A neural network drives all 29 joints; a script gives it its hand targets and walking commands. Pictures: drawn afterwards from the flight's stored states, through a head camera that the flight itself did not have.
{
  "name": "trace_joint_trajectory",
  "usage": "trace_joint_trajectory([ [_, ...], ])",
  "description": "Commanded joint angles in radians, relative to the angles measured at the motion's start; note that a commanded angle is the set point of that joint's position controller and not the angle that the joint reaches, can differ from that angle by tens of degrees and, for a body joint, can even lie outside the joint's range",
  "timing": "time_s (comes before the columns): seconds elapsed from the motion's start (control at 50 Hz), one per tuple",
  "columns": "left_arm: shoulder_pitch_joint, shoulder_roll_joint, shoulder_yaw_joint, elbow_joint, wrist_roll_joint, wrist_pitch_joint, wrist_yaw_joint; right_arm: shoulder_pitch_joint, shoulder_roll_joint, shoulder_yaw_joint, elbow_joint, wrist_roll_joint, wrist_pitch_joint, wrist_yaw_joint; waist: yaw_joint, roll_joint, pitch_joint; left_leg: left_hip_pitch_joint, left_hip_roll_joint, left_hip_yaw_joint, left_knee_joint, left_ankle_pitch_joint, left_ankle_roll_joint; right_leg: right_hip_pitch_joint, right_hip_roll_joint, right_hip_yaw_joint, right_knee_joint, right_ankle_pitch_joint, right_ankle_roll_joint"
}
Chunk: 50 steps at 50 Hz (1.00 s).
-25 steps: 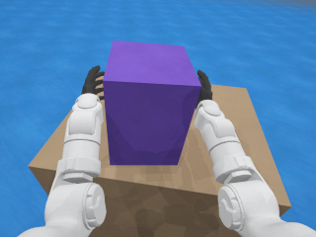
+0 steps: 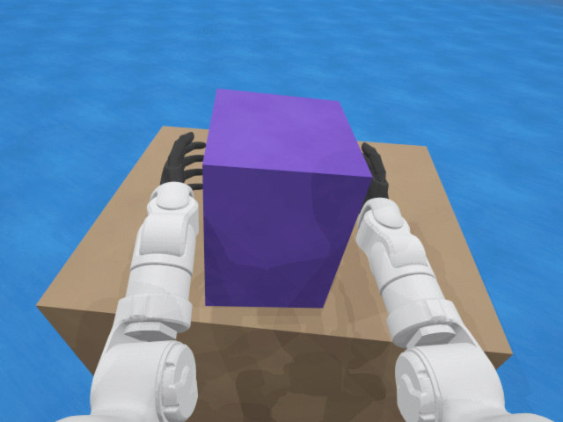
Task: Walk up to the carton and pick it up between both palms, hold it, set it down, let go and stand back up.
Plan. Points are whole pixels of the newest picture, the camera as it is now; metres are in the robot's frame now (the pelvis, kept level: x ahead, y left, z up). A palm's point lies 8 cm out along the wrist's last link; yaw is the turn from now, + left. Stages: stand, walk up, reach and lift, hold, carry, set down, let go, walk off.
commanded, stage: set down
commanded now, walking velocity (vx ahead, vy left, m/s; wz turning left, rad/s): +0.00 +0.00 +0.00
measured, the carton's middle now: (272, 203) +0.40 -0.02 +0.13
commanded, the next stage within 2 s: none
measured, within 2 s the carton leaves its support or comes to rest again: rests again in 1.76 s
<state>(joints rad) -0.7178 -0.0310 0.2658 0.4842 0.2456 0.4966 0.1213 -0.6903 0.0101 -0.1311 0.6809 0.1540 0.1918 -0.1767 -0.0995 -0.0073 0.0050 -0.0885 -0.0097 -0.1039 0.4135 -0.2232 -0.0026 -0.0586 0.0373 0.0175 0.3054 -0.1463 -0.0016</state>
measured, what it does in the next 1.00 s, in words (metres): stands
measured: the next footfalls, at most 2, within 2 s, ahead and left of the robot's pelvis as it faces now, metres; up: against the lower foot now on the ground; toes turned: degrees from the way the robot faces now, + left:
none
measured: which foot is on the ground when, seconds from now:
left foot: down 0.00-1.00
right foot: down 0.00-1.00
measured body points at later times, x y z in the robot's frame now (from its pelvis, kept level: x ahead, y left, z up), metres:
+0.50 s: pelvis +0.01 -0.01 +0.00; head -0.01 +0.03 +0.45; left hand +0.41 +0.14 +0.11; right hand +0.41 -0.14 +0.14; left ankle +0.01 +0.12 -0.75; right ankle +0.02 -0.12 -0.75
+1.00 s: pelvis +0.00 -0.02 +0.00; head +0.00 -0.01 +0.45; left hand +0.41 +0.12 +0.09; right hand +0.40 -0.16 +0.11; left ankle +0.01 +0.12 -0.75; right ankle +0.02 -0.12 -0.75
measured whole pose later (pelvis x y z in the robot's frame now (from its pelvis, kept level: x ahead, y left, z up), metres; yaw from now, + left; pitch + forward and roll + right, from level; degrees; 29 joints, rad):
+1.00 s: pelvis +0.00 -0.02 +0.00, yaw -1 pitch +2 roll +0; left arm -0.66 -0.07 0.37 0.69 0.23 0.25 0.12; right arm -0.68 0.08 -0.27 0.77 -0.07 0.09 -0.11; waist -0.04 -0.02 -0.06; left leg -0.22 0.00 -0.08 0.35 -0.17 -0.03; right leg -0.23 0.04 0.01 0.33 -0.14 -0.03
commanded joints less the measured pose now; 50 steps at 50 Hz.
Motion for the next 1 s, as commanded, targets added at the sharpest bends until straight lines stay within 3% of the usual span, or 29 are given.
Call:
trace_joint_trajectory([
  [0.0,-0.754,-0.665,-0.408,-0.151,-0.128,-0.101,-0.162,-1.035,0.606,0.425,-0.322,0.006,-0.085,0.116,0.056,-0.038,-0.597,0.054,-0.035,0.079,-0.083,0.191,-0.005,0.227,0.015,-0.09,0.006,0.324,0.077],
  [0.02,-0.78,-0.676,-0.413,-0.141,-0.122,-0.107,-0.155,-1.033,0.599,0.393,-0.294,0.008,-0.087,0.124,0.055,-0.019,-0.581,0.078,-0.026,0.077,-0.081,0.219,-0.015,0.184,0.026,-0.098,0.001,0.287,0.068],
  [0.06,-0.754,-0.686,-0.389,-0.098,-0.135,-0.103,-0.158,-1.085,0.605,0.374,-0.352,-0.003,-0.099,0.121,0.064,-0.08,-0.609,0.057,-0.022,0.078,-0.082,0.204,-0.005,0.203,0.029,-0.097,-0.003,0.278,0.066],
  [0.1,-0.751,-0.659,-0.357,-0.033,-0.117,-0.12,-0.152,-1.038,0.601,0.35,-0.273,-0.03,-0.091,0.126,0.07,-0.049,-0.562,0.027,-0.025,0.088,-0.096,0.16,-0.008,0.17,0.022,-0.099,-0.009,0.256,0.072],
  [0.12,-0.765,-0.681,-0.408,-0.081,-0.147,-0.134,-0.159,-1.048,0.613,0.371,-0.336,-0.033,-0.111,0.115,0.025,-0.073,-0.637,0.063,-0.034,0.081,-0.075,0.202,-0.003,0.205,0.019,-0.097,-0.002,0.325,0.074],
  [0.14,-0.795,-0.697,-0.411,-0.089,-0.129,-0.143,-0.153,-1.017,0.634,0.368,-0.288,-0.032,-0.105,0.123,0.04,-0.017,-0.63,0.071,-0.031,0.086,-0.074,0.215,-0.024,0.171,0.023,-0.097,0.004,0.29,0.066],
  [0.16,-0.851,-0.728,-0.483,-0.142,-0.175,-0.161,-0.142,-1.055,0.649,0.354,-0.346,-0.03,-0.12,0.123,0.021,-0.02,-0.691,0.077,-0.024,0.067,-0.053,0.256,-0.032,0.172,0.031,-0.101,0.016,0.347,0.063],
  [0.18,-0.799,-0.74,-0.502,-0.126,-0.166,-0.164,-0.137,-0.992,0.621,0.335,-0.286,-0.04,-0.119,0.121,-0.021,0.03,-0.686,0.118,-0.027,0.067,-0.041,0.296,-0.049,0.141,0.035,-0.107,0.008,0.342,0.047],
  [0.2,-0.816,-0.718,-0.468,-0.12,-0.141,-0.178,-0.133,-0.953,0.623,0.315,-0.211,-0.068,-0.116,0.126,-0.001,0.045,-0.665,0.141,-0.017,0.077,-0.046,0.307,-0.064,0.116,0.038,-0.122,-0.001,0.297,0.043],
  [0.28,-0.83,-0.789,-0.61,-0.214,-0.19,-0.215,-0.1,-0.913,0.593,0.298,-0.233,-0.061,-0.151,0.124,-0.053,0.149,-0.749,0.241,-0.012,0.062,0.022,0.532,-0.117,0.022,0.049,-0.13,0.002,0.405,0.022],
  [0.32,-0.854,-0.753,-0.576,-0.213,-0.154,-0.225,-0.095,-0.83,0.562,0.245,-0.1,-0.077,-0.134,0.134,-0.049,0.234,-0.651,0.208,-0.009,0.075,0.002,0.473,-0.145,0.005,0.038,-0.123,-0.004,0.328,0.021],
  [0.34,-0.849,-0.744,-0.558,-0.199,-0.141,-0.22,-0.106,-0.8,0.568,0.231,-0.053,-0.094,-0.128,0.137,-0.071,0.219,-0.565,0.219,-0.014,0.068,0.001,0.47,-0.144,-0.007,0.028,-0.124,-0.003,0.334,0.023],
  [0.38,-0.87,-0.774,-0.579,-0.214,-0.159,-0.228,-0.109,-0.846,0.577,0.234,-0.119,-0.092,-0.148,0.14,-0.069,0.212,-0.637,0.206,-0.015,0.072,0.003,0.489,-0.146,0.006,0.029,-0.129,0.0,0.354,0.023],
  [0.46,-0.789,-0.73,-0.493,-0.147,-0.094,-0.226,-0.122,-0.77,0.555,0.197,-0.018,-0.109,-0.138,0.144,-0.054,0.209,-0.552,0.148,-0.02,0.07,-0.008,0.456,-0.134,0.058,0.015,-0.121,0.013,0.387,0.036],
  [0.48,-0.75,-0.749,-0.5,-0.115,-0.095,-0.223,-0.118,-0.825,0.545,0.221,-0.093,-0.085,-0.155,0.154,-0.015,0.216,-0.583,0.137,-0.019,0.081,-0.006,0.442,-0.132,0.058,0.02,-0.112,0.009,0.375,0.03],
  [0.52,-0.792,-0.76,-0.5,-0.191,-0.097,-0.255,-0.105,-0.827,0.598,0.266,-0.119,-0.081,-0.167,0.159,0.001,0.195,-0.703,0.144,-0.022,0.087,0.014,0.531,-0.131,0.103,0.018,-0.108,0.039,0.494,0.04],
  [0.54,-0.788,-0.759,-0.516,-0.19,-0.127,-0.27,-0.103,-0.889,0.597,0.287,-0.209,-0.067,-0.184,0.159,0.012,0.139,-0.762,0.12,-0.02,0.085,0.018,0.533,-0.125,0.142,0.025,-0.104,0.045,0.549,0.042],
  [0.56,-0.76,-0.719,-0.46,-0.152,-0.092,-0.273,-0.099,-0.855,0.601,0.287,-0.158,-0.079,-0.171,0.161,0.042,0.14,-0.708,0.062,-0.027,0.093,-0.005,0.454,-0.113,0.169,0.012,-0.086,0.044,0.532,0.044],
  [0.58,-0.74,-0.759,-0.484,-0.11,-0.125,-0.269,-0.106,-0.922,0.611,0.313,-0.264,-0.074,-0.189,0.151,0.029,0.085,-0.767,0.026,-0.032,0.089,-0.007,0.455,-0.096,0.196,0.017,-0.085,0.058,0.595,0.056],
  [0.6,-0.785,-0.745,-0.496,-0.178,-0.146,-0.301,-0.097,-0.908,0.65,0.362,-0.307,-0.071,-0.195,0.154,0.045,0.064,-0.858,0.027,-0.032,0.092,0.009,0.472,-0.082,0.24,0.011,-0.07,0.085,0.693,0.058],
  [0.7,-0.659,-0.704,-0.418,-0.058,-0.127,-0.286,-0.108,-0.912,0.666,0.407,-0.334,-0.092,-0.172,0.155,0.085,-0.046,-0.721,-0.101,-0.041,0.093,-0.049,0.307,-0.032,0.342,-0.01,-0.032,0.102,0.71,0.085],
  [0.72,-0.726,-0.684,-0.397,-0.094,-0.133,-0.3,-0.106,-0.889,0.672,0.407,-0.294,-0.091,-0.159,0.157,0.09,-0.056,-0.74,-0.124,-0.034,0.095,-0.072,0.273,-0.022,0.337,-0.012,-0.041,0.108,0.664,0.093],
  [0.74,-0.635,-0.64,-0.308,0.016,-0.091,-0.285,-0.119,-0.824,0.654,0.37,-0.21,-0.124,-0.143,0.155,0.101,-0.104,-0.603,-0.141,-0.03,0.104,-0.097,0.212,-0.003,0.348,-0.023,-0.027,0.081,0.599,0.091],
  [0.78,-0.742,-0.668,-0.333,-0.044,-0.106,-0.291,-0.122,-0.874,0.657,0.345,-0.232,-0.136,-0.148,0.159,0.066,-0.095,-0.667,-0.133,-0.023,0.103,-0.111,0.216,-0.003,0.318,-0.015,-0.044,0.087,0.617,0.1],
  [0.84,-0.727,-0.638,-0.275,0.051,-0.07,-0.302,-0.135,-0.846,0.658,0.276,-0.15,-0.172,-0.15,0.168,0.091,-0.085,-0.61,-0.158,-0.024,0.117,-0.129,0.138,-0.001,0.294,-0.025,-0.049,0.076,0.499,0.101],
  [0.86,-0.763,-0.658,-0.301,-0.009,-0.075,-0.317,-0.136,-0.853,0.673,0.291,-0.198,-0.179,-0.169,0.174,0.086,-0.077,-0.731,-0.156,-0.03,0.121,-0.117,0.172,0.003,0.312,-0.026,-0.043,0.088,0.545,0.094],
  [0.92,-0.789,-0.654,-0.288,0.057,-0.059,-0.343,-0.127,-0.812,0.673,0.199,-0.069,-0.24,-0.182,0.184,0.067,-0.016,-0.688,-0.146,-0.025,0.132,-0.119,0.129,-0.018,0.286,-0.031,-0.051,0.073,0.462,0.079],
  [0.94,-0.778,-0.67,-0.319,0.034,-0.059,-0.359,-0.126,-0.767,0.696,0.187,-0.077,-0.266,-0.193,0.183,0.033,-0.015,-0.739,-0.116,-0.024,0.126,-0.107,0.181,-0.025,0.258,-0.023,-0.069,0.093,0.527,0.081],
  [0.98,-0.804,-0.639,-0.29,0.037,-0.039,-0.373,-0.125,-0.772,0.694,0.179,-0.027,-0.273,-0.202,0.193,0.047,0.014,-0.698,-0.13,-0.029,0.132,-0.109,0.182,-0.036,0.281,-0.029,-0.07,0.087,0.52,0.087],
])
